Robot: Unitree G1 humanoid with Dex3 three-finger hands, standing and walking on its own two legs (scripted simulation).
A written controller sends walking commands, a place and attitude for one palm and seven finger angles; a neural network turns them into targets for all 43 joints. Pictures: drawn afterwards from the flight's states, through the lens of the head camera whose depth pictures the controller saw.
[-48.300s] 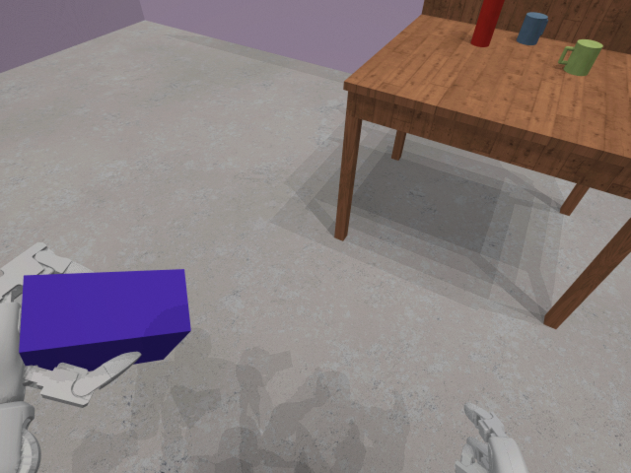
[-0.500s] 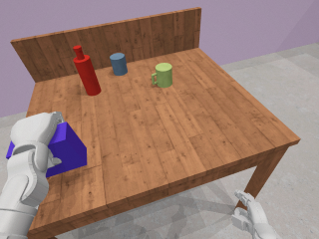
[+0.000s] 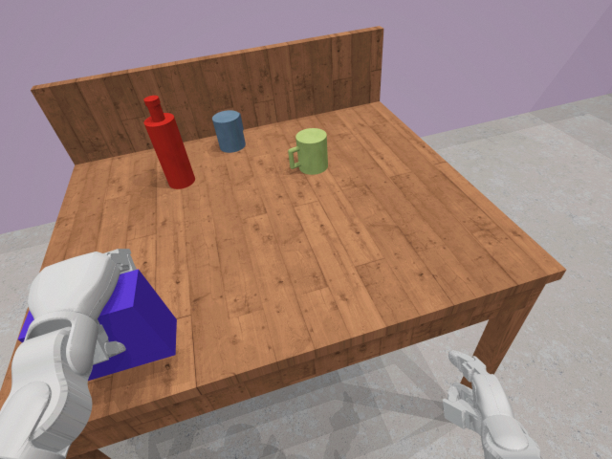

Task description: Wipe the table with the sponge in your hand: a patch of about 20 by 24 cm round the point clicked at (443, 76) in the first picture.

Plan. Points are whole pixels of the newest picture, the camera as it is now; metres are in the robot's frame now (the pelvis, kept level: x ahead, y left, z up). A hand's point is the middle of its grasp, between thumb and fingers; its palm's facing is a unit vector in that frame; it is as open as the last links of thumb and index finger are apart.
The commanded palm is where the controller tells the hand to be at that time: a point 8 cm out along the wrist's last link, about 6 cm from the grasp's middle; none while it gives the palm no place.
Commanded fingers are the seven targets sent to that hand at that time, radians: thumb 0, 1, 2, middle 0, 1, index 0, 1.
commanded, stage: bring the sponge back beside the body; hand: left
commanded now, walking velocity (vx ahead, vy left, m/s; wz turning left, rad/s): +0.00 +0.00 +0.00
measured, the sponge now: (116, 335) +0.23 +0.31 +0.06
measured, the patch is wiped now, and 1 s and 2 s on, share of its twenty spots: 1.00 1.00 1.00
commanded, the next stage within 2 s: step back with the hand held close in 0.88 s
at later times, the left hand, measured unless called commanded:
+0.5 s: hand (116, 355) +0.18 +0.26 +0.10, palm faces +0.06 -0.12 -0.99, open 9.6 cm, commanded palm +0.15 +0.26 +0.18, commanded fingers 0.00 0.10 1.30 -1.20 -1.60 -1.20 -1.60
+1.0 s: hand (103, 353) +0.18 +0.27 +0.11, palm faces +0.09 -0.12 -0.99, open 9.7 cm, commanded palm +0.15 +0.26 +0.17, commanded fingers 0.00 0.10 1.30 -1.20 -1.60 -1.20 -1.60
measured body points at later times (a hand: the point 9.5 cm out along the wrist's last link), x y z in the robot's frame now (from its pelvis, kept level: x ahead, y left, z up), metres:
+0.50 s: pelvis -0.01 -0.02 +0.00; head -0.05 -0.06 +0.44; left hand +0.17 +0.26 +0.16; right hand +0.24 -0.22 -0.07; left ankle +0.02 +0.10 -0.74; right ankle +0.00 -0.09 -0.74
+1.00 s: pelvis -0.02 -0.01 +0.00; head -0.06 -0.05 +0.44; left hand +0.17 +0.27 +0.16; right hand +0.24 -0.21 -0.06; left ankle +0.02 +0.10 -0.74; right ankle +0.00 -0.09 -0.74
